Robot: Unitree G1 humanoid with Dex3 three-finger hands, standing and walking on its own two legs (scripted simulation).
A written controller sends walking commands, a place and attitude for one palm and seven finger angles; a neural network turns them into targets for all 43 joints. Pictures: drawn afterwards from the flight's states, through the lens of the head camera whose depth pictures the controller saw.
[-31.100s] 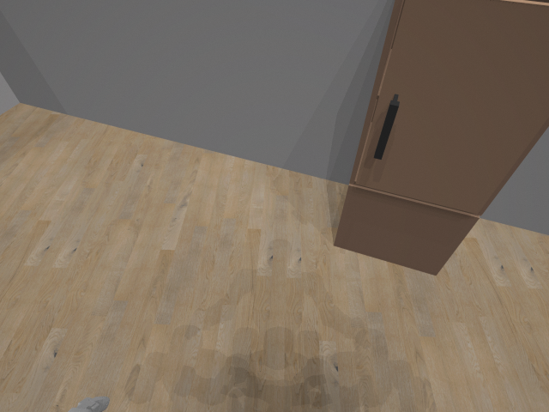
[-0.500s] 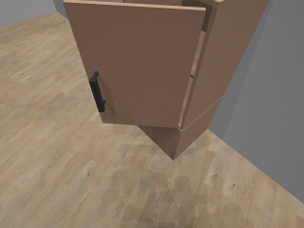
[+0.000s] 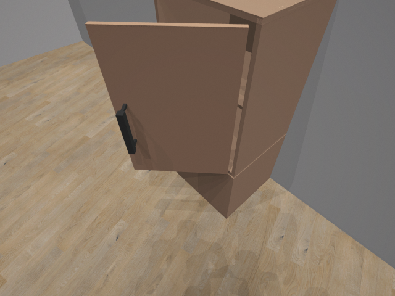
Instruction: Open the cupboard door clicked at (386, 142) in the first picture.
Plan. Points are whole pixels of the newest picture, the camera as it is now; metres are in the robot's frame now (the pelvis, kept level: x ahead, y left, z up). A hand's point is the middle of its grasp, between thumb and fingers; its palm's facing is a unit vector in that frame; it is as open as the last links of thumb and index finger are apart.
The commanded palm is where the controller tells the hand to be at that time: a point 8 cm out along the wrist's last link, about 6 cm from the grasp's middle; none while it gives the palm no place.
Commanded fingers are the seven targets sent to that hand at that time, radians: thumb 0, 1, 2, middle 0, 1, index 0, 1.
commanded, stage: look again from close up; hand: left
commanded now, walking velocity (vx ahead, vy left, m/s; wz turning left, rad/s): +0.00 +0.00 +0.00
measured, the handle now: (128, 129) +0.63 +0.27 -0.08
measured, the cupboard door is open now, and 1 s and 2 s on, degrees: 44 44 44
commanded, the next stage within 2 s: shuffle to correct the standing spot in 0.54 s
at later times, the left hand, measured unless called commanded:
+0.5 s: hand out of the picture +0.06 +0.20 -0.17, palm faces -0.02 -0.98 -0.22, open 7.4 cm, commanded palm none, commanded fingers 0.00 0.90 0.90 -0.20 -0.30 -0.20 -0.30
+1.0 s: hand out of the picture +0.05 +0.23 -0.19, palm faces +0.04 -0.98 -0.22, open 7.4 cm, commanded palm none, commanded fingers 0.00 0.90 0.90 -0.20 -0.30 -0.20 -0.30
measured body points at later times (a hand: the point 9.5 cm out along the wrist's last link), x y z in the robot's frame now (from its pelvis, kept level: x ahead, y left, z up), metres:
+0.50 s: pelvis +0.03 +0.01 +0.00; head +0.04 +0.01 +0.45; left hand +0.07 +0.25 -0.15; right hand +0.06 -0.23 -0.15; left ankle +0.03 +0.12 -0.74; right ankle -0.01 -0.10 -0.74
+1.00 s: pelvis +0.06 +0.04 -0.01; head +0.07 +0.06 +0.44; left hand +0.05 +0.29 -0.17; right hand +0.09 -0.21 -0.15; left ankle +0.03 +0.12 -0.74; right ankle -0.01 -0.10 -0.73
